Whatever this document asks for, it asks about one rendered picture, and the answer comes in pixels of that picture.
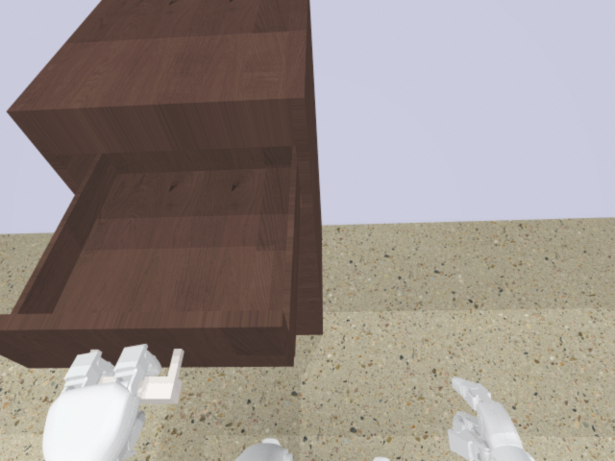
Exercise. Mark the right robot hand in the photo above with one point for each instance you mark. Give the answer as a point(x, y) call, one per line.
point(474, 438)

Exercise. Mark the handle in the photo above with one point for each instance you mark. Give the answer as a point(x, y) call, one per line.
point(158, 389)

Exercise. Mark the cabinet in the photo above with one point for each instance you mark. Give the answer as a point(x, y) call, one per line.
point(170, 75)

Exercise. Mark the drawer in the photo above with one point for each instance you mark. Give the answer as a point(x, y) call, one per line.
point(191, 249)

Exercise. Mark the left robot hand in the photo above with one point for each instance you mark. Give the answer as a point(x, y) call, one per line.
point(98, 422)

